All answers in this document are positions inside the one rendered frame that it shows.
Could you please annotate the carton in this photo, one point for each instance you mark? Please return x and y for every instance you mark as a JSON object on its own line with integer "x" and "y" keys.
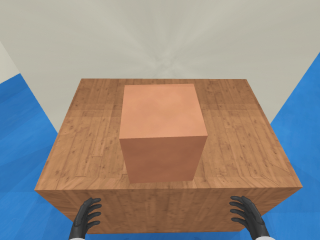
{"x": 162, "y": 132}

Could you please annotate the pedestal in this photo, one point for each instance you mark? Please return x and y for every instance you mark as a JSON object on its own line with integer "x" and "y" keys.
{"x": 242, "y": 156}

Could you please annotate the right robot hand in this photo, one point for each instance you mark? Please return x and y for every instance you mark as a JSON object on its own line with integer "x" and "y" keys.
{"x": 253, "y": 220}

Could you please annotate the left robot hand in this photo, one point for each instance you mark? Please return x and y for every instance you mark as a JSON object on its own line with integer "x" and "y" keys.
{"x": 80, "y": 224}

